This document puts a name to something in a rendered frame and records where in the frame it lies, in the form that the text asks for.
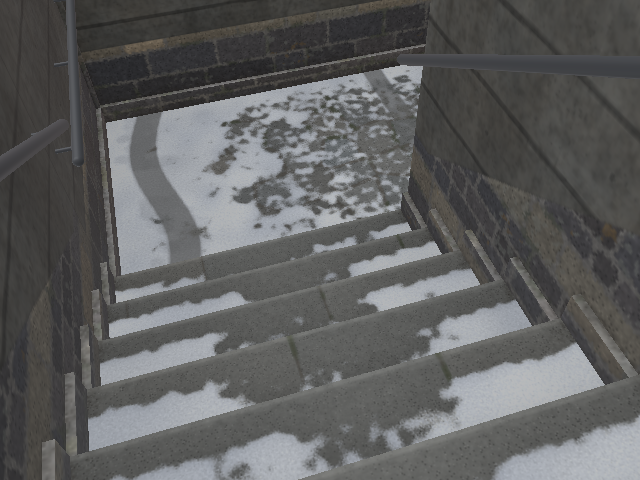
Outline stairs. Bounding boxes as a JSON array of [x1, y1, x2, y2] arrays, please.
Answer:
[[70, 209, 640, 480]]

